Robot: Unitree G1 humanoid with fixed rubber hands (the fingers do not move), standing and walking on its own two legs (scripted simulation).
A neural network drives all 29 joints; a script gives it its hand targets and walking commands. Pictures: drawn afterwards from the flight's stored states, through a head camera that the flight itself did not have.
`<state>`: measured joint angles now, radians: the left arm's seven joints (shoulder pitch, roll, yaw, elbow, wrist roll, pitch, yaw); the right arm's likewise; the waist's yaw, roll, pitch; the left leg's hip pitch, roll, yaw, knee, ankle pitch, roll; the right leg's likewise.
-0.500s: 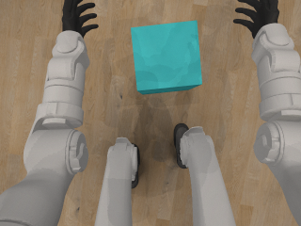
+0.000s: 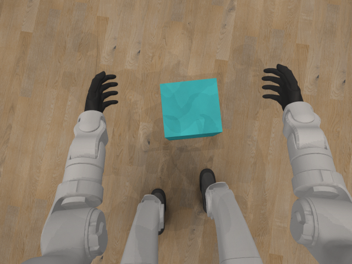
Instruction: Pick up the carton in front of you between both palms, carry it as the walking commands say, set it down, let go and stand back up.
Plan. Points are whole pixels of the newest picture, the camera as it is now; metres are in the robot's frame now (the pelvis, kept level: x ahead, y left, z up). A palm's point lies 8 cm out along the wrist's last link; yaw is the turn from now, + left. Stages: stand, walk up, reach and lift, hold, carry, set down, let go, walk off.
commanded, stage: let go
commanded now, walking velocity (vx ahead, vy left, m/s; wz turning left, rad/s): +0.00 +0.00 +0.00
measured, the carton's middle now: (189, 113) +0.48 -0.05 -0.55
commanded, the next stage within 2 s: stand in 1.06 s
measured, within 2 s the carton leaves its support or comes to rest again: neither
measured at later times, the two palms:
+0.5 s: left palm (37, 195) +0.28 +0.23 +0.01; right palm (332, 192) +0.24 -0.23 +0.00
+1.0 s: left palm (13, 223) +0.25 +0.24 +0.03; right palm (336, 211) +0.22 -0.22 +0.03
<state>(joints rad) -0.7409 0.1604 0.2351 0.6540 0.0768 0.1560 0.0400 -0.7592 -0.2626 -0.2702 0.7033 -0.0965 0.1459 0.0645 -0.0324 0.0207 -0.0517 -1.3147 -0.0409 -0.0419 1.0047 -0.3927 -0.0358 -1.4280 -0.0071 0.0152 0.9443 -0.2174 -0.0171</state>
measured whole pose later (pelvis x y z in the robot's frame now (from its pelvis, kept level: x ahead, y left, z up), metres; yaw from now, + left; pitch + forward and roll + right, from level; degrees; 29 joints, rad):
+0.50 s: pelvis +0.06 +0.01 +0.09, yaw -2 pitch +12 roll +0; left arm 0.05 0.18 0.09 0.51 0.02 -0.01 -0.05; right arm 0.09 -0.21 -0.08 0.47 0.00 0.00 0.06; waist -0.01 0.02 0.01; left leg -0.44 -0.01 -0.05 0.56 -0.33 -0.01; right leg -0.56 0.01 0.01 0.53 -0.18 0.00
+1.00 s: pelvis +0.07 +0.02 +0.10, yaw -2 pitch -4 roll -1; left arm 0.20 0.19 0.05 0.44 0.02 0.11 -0.08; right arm 0.24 -0.22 -0.05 0.39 -0.02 0.14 0.07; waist 0.00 0.04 0.12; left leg -0.03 0.00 -0.05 0.45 -0.34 0.01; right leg -0.14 0.02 0.00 0.41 -0.19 0.01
